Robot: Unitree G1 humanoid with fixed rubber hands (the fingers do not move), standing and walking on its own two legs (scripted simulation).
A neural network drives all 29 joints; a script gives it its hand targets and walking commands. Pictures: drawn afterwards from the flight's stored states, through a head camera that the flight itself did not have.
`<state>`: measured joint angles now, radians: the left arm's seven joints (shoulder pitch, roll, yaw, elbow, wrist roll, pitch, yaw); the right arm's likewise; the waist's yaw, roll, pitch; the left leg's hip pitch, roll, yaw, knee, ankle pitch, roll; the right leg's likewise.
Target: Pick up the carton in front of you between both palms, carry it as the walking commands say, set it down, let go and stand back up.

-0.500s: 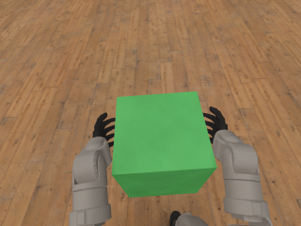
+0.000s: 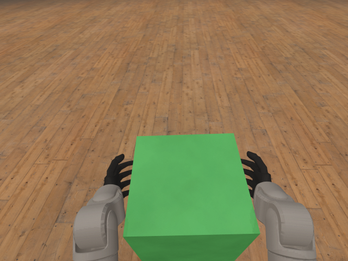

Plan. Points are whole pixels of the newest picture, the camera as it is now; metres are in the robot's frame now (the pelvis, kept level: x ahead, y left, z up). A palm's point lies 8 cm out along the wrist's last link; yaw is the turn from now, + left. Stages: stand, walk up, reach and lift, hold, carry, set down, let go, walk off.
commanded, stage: carry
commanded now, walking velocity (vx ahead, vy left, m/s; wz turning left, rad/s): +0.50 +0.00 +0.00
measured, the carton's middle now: (186, 203) +0.26 +0.00 +0.03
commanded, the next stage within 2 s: none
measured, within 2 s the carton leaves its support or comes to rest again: neither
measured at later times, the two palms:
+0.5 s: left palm (136, 117) +0.50 +0.14 +0.10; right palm (237, 117) +0.50 -0.16 +0.09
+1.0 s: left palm (131, 107) +0.56 +0.16 +0.09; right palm (223, 104) +0.57 -0.13 +0.09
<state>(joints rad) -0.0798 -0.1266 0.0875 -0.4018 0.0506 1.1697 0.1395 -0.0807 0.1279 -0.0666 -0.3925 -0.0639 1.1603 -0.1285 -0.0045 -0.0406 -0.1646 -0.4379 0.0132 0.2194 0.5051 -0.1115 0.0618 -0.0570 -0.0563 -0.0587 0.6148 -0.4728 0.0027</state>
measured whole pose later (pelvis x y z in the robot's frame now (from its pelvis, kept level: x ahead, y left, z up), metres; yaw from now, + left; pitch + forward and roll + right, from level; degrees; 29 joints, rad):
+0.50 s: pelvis +0.25 -0.01 +0.00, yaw +1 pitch +3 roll -1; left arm -0.11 -0.13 0.07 -0.39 0.07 1.21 0.13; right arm -0.10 0.13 -0.10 -0.43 -0.07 1.23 -0.12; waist 0.01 0.05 -0.08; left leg -0.18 0.07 0.10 0.72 -0.55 -0.03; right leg -0.42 -0.03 -0.24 0.47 -0.10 -0.08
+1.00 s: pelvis +0.32 +0.01 +0.00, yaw +2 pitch +3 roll -1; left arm -0.11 -0.13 0.09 -0.29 0.11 1.18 0.09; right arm -0.11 0.13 -0.10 -0.29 -0.11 1.18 -0.09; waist 0.00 0.02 -0.15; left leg -0.14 0.05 0.12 0.54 -0.45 -0.01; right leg -0.37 -0.07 -0.21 0.58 -0.26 -0.03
